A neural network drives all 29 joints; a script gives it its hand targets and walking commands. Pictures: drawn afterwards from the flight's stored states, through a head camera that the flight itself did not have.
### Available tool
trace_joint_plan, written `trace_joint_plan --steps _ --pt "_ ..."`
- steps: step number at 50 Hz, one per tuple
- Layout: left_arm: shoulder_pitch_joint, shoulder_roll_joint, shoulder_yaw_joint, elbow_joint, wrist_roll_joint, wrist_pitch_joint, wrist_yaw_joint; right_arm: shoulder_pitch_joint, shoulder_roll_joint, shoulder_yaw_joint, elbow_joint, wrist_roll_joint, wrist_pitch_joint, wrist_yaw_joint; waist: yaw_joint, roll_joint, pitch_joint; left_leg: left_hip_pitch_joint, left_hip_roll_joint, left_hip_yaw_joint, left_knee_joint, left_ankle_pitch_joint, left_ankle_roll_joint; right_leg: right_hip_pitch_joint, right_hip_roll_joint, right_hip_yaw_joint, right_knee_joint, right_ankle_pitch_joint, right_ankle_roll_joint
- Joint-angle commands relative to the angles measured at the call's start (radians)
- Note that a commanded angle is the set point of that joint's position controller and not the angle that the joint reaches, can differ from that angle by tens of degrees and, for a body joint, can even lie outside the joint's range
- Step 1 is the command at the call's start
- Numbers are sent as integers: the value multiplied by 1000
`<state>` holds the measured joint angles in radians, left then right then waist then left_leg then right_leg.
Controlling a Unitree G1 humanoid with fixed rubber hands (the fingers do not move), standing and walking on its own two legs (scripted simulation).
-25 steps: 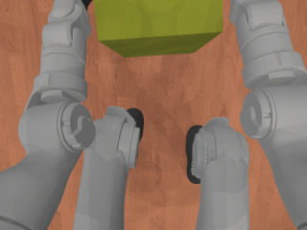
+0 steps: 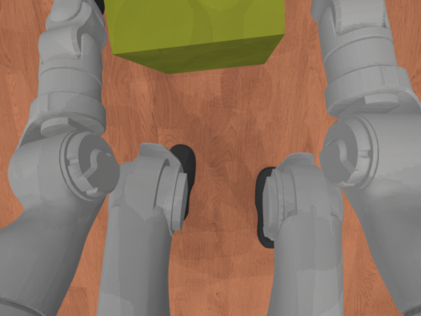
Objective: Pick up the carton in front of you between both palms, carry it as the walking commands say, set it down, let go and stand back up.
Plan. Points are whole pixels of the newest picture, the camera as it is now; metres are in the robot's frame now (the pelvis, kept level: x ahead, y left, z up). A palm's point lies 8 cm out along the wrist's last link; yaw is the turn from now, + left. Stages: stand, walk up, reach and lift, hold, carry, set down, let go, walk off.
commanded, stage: set down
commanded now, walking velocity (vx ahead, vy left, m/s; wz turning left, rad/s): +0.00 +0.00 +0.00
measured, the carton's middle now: out of the picture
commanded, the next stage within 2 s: let go in 1.46 s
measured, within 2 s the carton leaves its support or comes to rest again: rests again in 0.04 s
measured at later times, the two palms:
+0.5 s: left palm out of the picture +0.52 +0.22 -0.16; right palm out of the picture +0.59 -0.15 -0.15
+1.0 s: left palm out of the picture +0.52 +0.22 +0.00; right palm out of the picture +0.60 -0.16 +0.01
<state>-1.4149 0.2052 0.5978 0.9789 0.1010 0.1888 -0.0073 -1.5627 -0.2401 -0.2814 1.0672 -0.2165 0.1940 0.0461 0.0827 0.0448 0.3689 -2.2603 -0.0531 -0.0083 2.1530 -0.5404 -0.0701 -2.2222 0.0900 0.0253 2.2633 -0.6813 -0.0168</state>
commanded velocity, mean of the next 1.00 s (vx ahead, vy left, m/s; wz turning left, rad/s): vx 0.00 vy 0.00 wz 0.00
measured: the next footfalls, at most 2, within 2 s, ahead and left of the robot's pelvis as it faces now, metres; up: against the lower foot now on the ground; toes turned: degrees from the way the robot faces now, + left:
none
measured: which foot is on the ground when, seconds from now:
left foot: down 0.00-1.00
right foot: down 0.00-1.00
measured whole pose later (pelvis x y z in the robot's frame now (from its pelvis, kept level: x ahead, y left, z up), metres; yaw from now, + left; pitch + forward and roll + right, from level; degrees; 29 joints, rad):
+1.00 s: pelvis +0.00 +0.01 +0.11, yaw -1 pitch +47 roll +2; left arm -1.23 0.19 0.35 0.80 -0.10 0.19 0.16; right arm -1.46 -0.46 -0.10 1.06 0.05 0.21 0.00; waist 0.12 -0.01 0.06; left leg -2.11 -0.03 -0.01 1.75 -0.46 -0.03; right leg -2.06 0.07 0.03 1.83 -0.58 0.00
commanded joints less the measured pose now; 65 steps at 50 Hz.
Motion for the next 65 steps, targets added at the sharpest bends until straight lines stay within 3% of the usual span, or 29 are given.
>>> trace_joint_plan --steps 1,5,8,9,11,15,19,22,26,31,40,54,65 --pt "-309 -598 -194 56 -14 24 -144 -178 478 149 98 -5 27 119 -40 -139 -683 344 -46 74 -79 170 23 332 5 20 -268 251 -21" --pt "-197 -343 -106 84 -2 -15 -77 -176 201 126 79 16 -3 54 -29 -140 -714 406 -21 85 -69 188 4 374 -12 20 -270 260 4" --pt "-145 49 -73 65 -31 -95 36 -219 -213 134 10 85 -60 -53 -2 -132 -800 459 2 82 -63 243 -12 412 -31 29 -259 304 20" --pt "-169 128 -92 55 -65 -120 70 -275 -280 160 -3 138 -77 -85 14 -139 -859 465 9 76 -57 292 -10 429 -40 35 -251 335 26" --pt "-208 172 -138 73 -135 -149 101 -344 -307 229 -17 237 -101 -106 44 -168 -936 477 22 69 -50 364 -2 456 -54 44 -236 398 29" --pt "-263 200 -238 86 -239 -179 112 -416 -281 358 -35 392 -125 -90 101 -209 -1033 515 40 64 -43 433 28 488 -66 56 -202 462 37" --pt "-259 226 -268 53 -264 -175 122 -385 -290 405 2 455 -114 -73 138 -199 -1125 618 46 69 -58 470 39 489 -68 40 -200 432 41" --pt "-236 234 -268 -8 -265 -160 135 -345 -320 386 19 439 -100 -76 135 -185 -1235 706 40 74 -80 495 38 509 -59 16 -213 420 39" --pt "-195 213 -297 -134 -291 -126 161 -331 -363 334 -42 396 -78 -100 92 -174 -1453 862 22 80 -122 529 32 576 -40 -28 -256 413 27" --pt "-150 156 -309 -202 -284 -64 179 -302 -366 251 -82 341 -31 -110 58 -158 -1426 825 5 91 -226 408 29 580 -29 -49 -352 314 6" --pt "-87 108 -253 -212 -202 -41 172 -229 -321 196 -33 292 -25 -63 76 -156 -1321 743 3 92 -377 362 20 560 -22 -37 -501 301 8" --pt "21 107 -248 -361 -205 13 156 -169 -325 156 -181 254 25 -33 76 -209 -1554 915 -14 106 -615 501 18 851 1 -47 -730 481 22" --pt "105 66 -226 -373 -163 12 134 -79 -304 107 -149 215 12 0 73 -184 -1481 1062 -11 93 -841 553 11 955 -1 -30 -954 546 30"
